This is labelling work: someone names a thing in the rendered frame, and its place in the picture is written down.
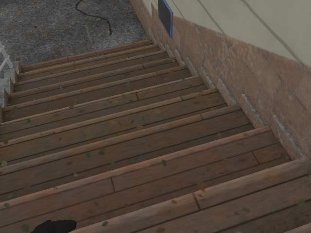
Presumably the left robot hand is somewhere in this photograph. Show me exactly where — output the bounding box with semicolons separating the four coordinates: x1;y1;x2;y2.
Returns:
30;219;77;233

